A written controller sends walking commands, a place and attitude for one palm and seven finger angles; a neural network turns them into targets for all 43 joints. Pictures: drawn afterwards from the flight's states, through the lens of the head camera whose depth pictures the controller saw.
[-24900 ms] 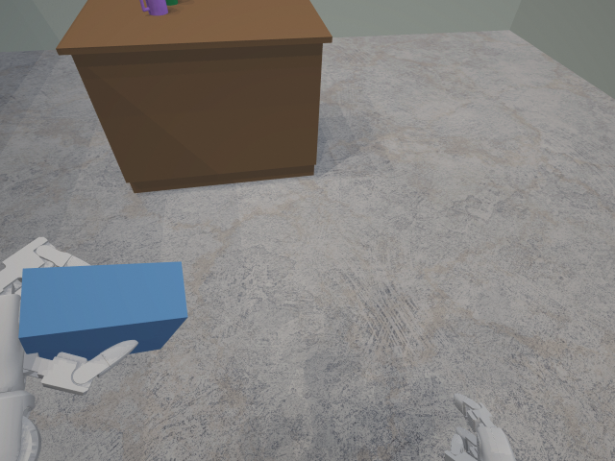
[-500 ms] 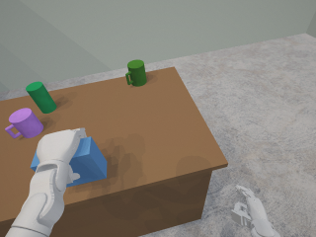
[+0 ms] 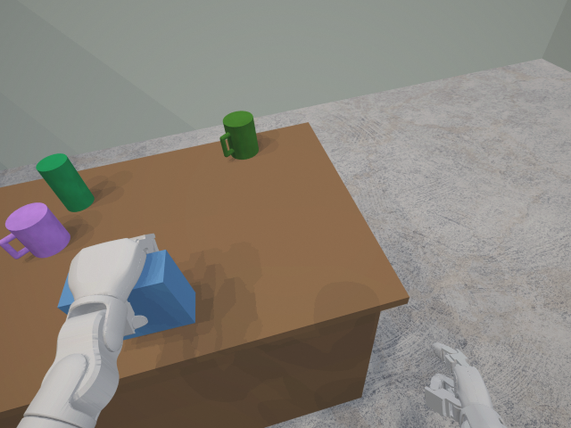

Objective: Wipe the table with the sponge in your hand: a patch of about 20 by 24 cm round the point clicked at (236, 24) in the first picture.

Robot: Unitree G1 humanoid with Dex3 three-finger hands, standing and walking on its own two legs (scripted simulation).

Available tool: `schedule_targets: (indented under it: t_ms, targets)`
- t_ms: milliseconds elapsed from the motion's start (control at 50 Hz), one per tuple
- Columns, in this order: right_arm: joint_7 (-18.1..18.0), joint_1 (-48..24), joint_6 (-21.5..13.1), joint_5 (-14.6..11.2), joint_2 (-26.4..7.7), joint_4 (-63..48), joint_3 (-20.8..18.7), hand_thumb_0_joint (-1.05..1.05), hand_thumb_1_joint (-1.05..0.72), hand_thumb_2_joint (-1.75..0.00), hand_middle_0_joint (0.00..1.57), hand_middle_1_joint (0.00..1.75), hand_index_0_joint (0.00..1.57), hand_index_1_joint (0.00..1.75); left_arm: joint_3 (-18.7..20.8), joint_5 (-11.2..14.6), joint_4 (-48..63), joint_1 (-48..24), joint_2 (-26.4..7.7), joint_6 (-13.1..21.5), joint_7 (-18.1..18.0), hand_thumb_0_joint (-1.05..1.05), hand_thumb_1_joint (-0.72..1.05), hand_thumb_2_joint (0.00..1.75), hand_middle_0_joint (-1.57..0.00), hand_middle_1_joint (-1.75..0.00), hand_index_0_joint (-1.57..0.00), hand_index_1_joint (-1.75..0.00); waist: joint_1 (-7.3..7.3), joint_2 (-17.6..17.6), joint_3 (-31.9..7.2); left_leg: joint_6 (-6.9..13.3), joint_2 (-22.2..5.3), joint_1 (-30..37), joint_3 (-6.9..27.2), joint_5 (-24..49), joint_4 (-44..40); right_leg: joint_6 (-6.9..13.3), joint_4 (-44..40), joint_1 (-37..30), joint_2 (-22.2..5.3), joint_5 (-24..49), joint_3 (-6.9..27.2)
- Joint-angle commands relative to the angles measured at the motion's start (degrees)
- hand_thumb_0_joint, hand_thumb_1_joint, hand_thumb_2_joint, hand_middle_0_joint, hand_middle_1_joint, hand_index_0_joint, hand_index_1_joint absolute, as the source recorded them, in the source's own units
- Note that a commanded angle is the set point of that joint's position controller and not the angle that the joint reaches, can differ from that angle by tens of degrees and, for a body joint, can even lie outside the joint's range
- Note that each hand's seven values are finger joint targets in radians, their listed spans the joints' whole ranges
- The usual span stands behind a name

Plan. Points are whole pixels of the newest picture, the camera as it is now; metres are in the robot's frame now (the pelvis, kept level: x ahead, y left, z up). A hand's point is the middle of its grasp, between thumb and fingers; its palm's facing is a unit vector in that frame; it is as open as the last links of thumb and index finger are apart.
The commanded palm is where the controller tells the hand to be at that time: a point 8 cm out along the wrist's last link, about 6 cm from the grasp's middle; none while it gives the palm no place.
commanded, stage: move the sponge above the wiping area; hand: left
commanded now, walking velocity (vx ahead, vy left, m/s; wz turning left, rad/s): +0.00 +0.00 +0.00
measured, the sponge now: (141, 305) +0.26 +0.27 +0.03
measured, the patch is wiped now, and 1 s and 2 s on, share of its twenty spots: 0.00 0.00 0.00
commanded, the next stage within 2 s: lower the sponge onto the table in 0.32 s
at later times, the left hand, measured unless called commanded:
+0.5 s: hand (127, 286) +0.26 +0.27 +0.08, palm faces +0.00 -0.07 -1.00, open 9.5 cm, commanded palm +0.24 +0.27 +0.14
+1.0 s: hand (130, 296) +0.25 +0.27 +0.06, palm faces -0.02 -0.09 -1.00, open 9.5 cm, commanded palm +0.23 +0.27 +0.13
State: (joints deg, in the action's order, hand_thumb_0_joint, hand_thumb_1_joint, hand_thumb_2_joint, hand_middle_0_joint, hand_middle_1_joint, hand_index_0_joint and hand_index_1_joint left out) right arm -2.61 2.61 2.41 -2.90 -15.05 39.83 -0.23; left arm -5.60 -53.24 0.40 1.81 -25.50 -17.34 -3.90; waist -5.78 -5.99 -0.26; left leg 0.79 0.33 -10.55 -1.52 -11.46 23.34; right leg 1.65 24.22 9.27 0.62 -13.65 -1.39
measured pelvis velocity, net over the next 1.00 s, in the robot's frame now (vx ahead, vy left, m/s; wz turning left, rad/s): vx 0.00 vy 0.00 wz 0.01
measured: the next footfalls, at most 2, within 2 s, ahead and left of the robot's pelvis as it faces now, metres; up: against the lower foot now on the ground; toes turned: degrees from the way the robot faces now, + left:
none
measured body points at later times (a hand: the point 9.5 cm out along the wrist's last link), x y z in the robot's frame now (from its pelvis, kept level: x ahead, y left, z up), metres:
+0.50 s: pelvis +0.00 +0.00 +0.00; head +0.00 -0.04 +0.45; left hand +0.26 +0.27 +0.13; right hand +0.24 -0.20 -0.09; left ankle +0.01 +0.11 -0.74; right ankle -0.01 -0.10 -0.74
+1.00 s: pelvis +0.00 +0.00 +0.00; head +0.00 -0.04 +0.45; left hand +0.25 +0.27 +0.12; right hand +0.24 -0.21 -0.09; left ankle +0.01 +0.11 -0.74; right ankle -0.01 -0.10 -0.74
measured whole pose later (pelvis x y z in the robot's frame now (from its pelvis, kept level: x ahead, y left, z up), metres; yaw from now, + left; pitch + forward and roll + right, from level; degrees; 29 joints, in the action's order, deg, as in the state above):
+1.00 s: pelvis +0.00 +0.00 +0.00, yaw +0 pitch -1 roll +0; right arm -2.9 1.7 2.6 -2.9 -14.9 40.0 0.1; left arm -7.0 -53.8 -1.1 1.7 -24.9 -18.0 -3.4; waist -6.4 -5.6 0.1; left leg 0.9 0.5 -10.5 -1.0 -11.4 23.2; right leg 1.5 23.6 8.8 0.5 -13.5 -1.7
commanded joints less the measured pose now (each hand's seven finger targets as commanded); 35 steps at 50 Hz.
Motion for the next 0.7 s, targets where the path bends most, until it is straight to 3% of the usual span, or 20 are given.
schedule_targets:
  t_ms: [0,60,80,120,180,220,280,300,340,380,400,460,480,500,540,560,580,600,660,680]
  targets:
    - [0.4,-12.9,-2.6,-0.1,-5.5,-10.6,-1.1,0.00,-0.90,-0.90,0.20,0.30,0.20,0.30,7.0,-1.4,12.2,-11.3,-11.1,-2.4,-1.6,0.00,0.10,1.30,-1.20,-1.60,-1.20,-1.60,-1.41,3.8,-12.2,1.4,1.0,5.8,3.9,14.2,-1.6,2.4,-3.0,-2.6,0.2,13.2,4.0]
    - [0.3,-12.9,-2.2,0.0,-5.4,-10.5,-1.0,0.00,-0.90,-0.90,0.20,0.30,0.20,0.30,7.1,-1.2,12.7,-10.4,-11.6,-2.8,-1.0,0.00,0.10,1.30,-1.20,-1.60,-1.20,-1.60,-1.20,4.5,-12.2,1.5,1.1,6.0,4.0,14.0,-1.6,2.2,-3.4,-3.0,0.0,13.3,4.6]
    - [0.1,-13.4,-2.1,0.1,-5.7,-10.2,-0.9,0.00,-0.90,-0.90,0.20,0.30,0.20,0.30,9.3,-1.4,12.9,-11.1,-13.9,-2.9,-0.9,0.00,0.10,1.30,-1.20,-1.60,-1.20,-1.60,-1.24,4.1,-11.1,1.4,1.1,6.3,4.4,13.2,-1.8,2.6,-3.8,-2.4,0.5,12.3,5.7]
    - [0.0,-13.0,-2.3,0.0,-5.3,-10.3,-0.7,0.00,-0.90,-0.90,0.20,0.30,0.20,0.30,7.6,-1.5,13.4,-13.1,-12.7,-2.1,-0.4,0.00,0.10,1.30,-1.20,-1.60,-1.20,-1.60,-0.63,5.4,-11.5,1.6,1.1,6.4,4.2,13.1,-1.5,2.3,-3.8,-2.1,0.3,12.2,4.9]
    - [-0.3,-13.6,-2.4,0.2,-5.2,-10.2,-0.6,0.00,-0.90,-0.90,0.20,0.30,0.20,0.30,7.6,-1.7,14.6,-14.6,-12.9,-1.1,-0.1,0.00,0.10,1.30,-1.20,-1.60,-1.20,-1.60,-0.64,2.4,-10.7,1.5,1.1,7.5,4.8,11.9,-1.9,2.7,-4.8,-1.0,0.7,10.1,5.8]
    - [-0.5,-12.7,-3.0,0.2,-4.8,-10.0,-0.6,0.00,-0.90,-0.90,0.20,0.30,0.20,0.30,4.8,-1.8,13.8,-17.0,-10.6,-0.1,0.0,0.00,0.10,1.30,-1.20,-1.60,-1.20,-1.60,0.04,2.7,-11.1,1.6,0.9,7.6,4.7,11.4,-1.8,2.4,-4.7,-0.2,0.4,9.1,4.4]
    - [-0.7,-13.2,-2.8,0.4,-5.3,-9.6,-0.5,0.00,-0.90,-0.90,0.20,0.30,0.20,0.30,7.9,-2.2,13.1,-17.1,-13.7,0.1,-0.5,0.00,0.10,1.30,-1.20,-1.60,-1.20,-1.60,-0.77,1.8,-11.1,1.4,1.2,7.7,4.8,11.0,-2.4,2.9,-5.1,-0.9,0.9,8.9,5.7]
    - [-0.7,-13.1,-2.9,0.3,-4.9,-9.7,-0.4,0.00,-0.90,-0.90,0.20,0.30,0.20,0.30,6.0,-2.6,12.8,-18.5,-11.7,0.1,-0.5,0.00,0.10,1.30,-1.20,-1.60,-1.20,-1.60,-0.48,2.2,-12.1,1.4,1.2,7.3,4.4,11.3,-2.2,2.6,-4.6,-1.1,0.5,9.0,4.2]
    - [-0.9,-13.0,-2.5,0.3,-5.1,-9.0,-0.5,0.00,-0.90,-0.90,0.20,0.30,0.20,0.30,6.5,-2.7,10.0,-18.9,-12.3,-0.4,-0.7,0.00,0.10,1.30,-1.20,-1.60,-1.20,-1.60,-0.49,3.8,-11.5,1.3,1.2,7.0,4.3,10.9,-2.3,2.5,-5.1,-0.7,0.5,8.6,4.3]
    - [-0.9,-13.5,-2.5,0.1,-5.3,-9.3,-0.4,0.00,-0.90,-0.90,0.20,0.30,0.20,0.30,7.9,-2.4,10.4,-18.7,-13.5,-1.1,-1.0,0.00,0.10,1.30,-1.20,-1.60,-1.20,-1.60,-0.86,1.7,-11.5,1.2,1.3,7.0,4.5,9.9,-2.9,2.9,-5.2,-1.4,0.8,7.6,5.4]
    - [-0.9,-13.7,-2.4,-0.1,-5.1,-9.4,-0.1,0.00,-0.90,-0.90,0.20,0.30,0.20,0.30,5.7,-2.6,9.2,-20.3,-11.6,-1.6,-0.6,0.00,0.10,1.30,-1.20,-1.60,-1.20,-1.60,-0.42,2.6,-11.7,1.3,1.3,6.5,4.0,10.0,-2.8,2.6,-5.0,-1.1,0.5,7.8,4.1]
    - [-0.8,-13.2,-2.2,0.0,-5.3,-9.6,-0.5,0.00,-0.90,-0.90,0.20,0.30,0.20,0.30,6.0,-2.0,8.8,-18.2,-11.6,-2.1,-0.2,0.00,0.10,1.30,-1.20,-1.60,-1.20,-1.60,-0.70,3.5,-12.9,1.4,1.4,6.3,3.8,11.8,-2.5,2.3,-4.4,-2.9,0.1,10.7,3.9]
    - [-0.7,-13.6,-2.1,0.0,-5.6,-9.4,-0.4,0.00,-0.90,-0.90,0.20,0.30,0.20,0.30,8.8,-2.1,8.7,-17.2,-14.3,-2.4,-0.2,0.00,0.10,1.30,-1.20,-1.60,-1.20,-1.60,-1.14,2.5,-12.8,1.3,1.4,6.5,4.3,11.4,-2.9,2.7,-4.7,-3.0,0.6,9.9,5.2]
    - [-0.6,-13.5,-2.1,0.0,-5.4,-10.0,-0.1,0.00,-0.90,-0.90,0.20,0.30,0.20,0.30,6.7,-2.2,9.2,-18.4,-12.4,-2.6,0.1,0.00,0.10,1.30,-1.20,-1.60,-1.20,-1.60,-0.90,3.2,-13.6,1.3,1.4,6.1,3.9,12.1,-2.7,2.5,-4.0,-3.5,0.3,10.8,3.8]
    - [-0.4,-12.9,-2.0,0.0,-5.7,-9.7,-0.4,0.00,-0.90,-0.90,0.20,0.30,0.20,0.30,8.2,-2.1,8.0,-15.8,-13.7,-2.6,0.4,0.00,0.10,1.30,-1.20,-1.60,-1.20,-1.60,-1.11,4.0,-12.5,1.3,1.4,5.7,4.1,13.3,-2.2,2.5,-4.0,-3.3,0.2,12.6,4.1]
    - [-0.4,-12.9,-1.8,0.0,-5.6,-10.1,-0.6,0.00,-0.90,-0.90,0.20,0.30,0.20,0.30,6.9,-1.7,9.3,-15.4,-12.1,-2.4,0.7,0.00,0.10,1.30,-1.20,-1.60,-1.20,-1.60,-0.83,4.0,-13.0,1.5,1.3,5.9,3.8,13.5,-2.1,2.2,-3.9,-3.6,0.0,13.2,4.0]
    - [-0.2,-13.1,-1.8,0.0,-5.9,-9.9,-0.6,0.00,-0.90,-0.90,0.20,0.30,0.20,0.30,9.2,-1.7,9.7,-14.4,-14.3,-2.4,0.6,0.00,0.10,1.30,-1.20,-1.60,-1.20,-1.60,-1.13,3.1,-12.3,1.4,1.3,6.0,4.3,13.1,-2.4,2.6,-4.1,-3.4,0.5,12.3,5.0]
    - [-0.1,-13.1,-1.9,0.0,-5.4,-10.6,-0.3,0.00,-0.90,-0.90,0.20,0.30,0.20,0.30,7.0,-1.6,10.7,-14.5,-12.1,-2.2,0.9,0.00,0.10,1.30,-1.20,-1.60,-1.20,-1.60,-1.16,2.7,-13.0,1.5,1.3,5.9,3.9,13.3,-2.3,2.3,-3.6,-3.9,0.2,12.6,3.6]
    - [0.1,-12.2,-2.2,0.1,-5.6,-10.7,-1.0,0.00,-0.90,-0.90,0.20,0.30,0.20,0.30,7.6,-1.5,12.3,-12.8,-12.4,-1.1,0.5,0.00,0.10,1.30,-1.20,-1.60,-1.20,-1.60,-1.13,3.3,-13.1,1.6,1.1,6.3,4.1,14.8,-1.7,2.3,-3.4,-3.5,0.1,14.3,4.1]
    - [0.0,-12.7,-2.2,0.3,-5.8,-10.5,-0.9,0.00,-0.90,-0.90,0.20,0.30,0.20,0.30,9.7,-1.5,12.8,-12.5,-14.4,-1.0,0.2,0.00,0.10,1.30,-1.20,-1.60,-1.20,-1.60,-1.50,3.3,-12.8,1.6,1.1,6.7,4.5,14.1,-1.9,2.6,-3.8,-3.4,0.5,13.4,5.1]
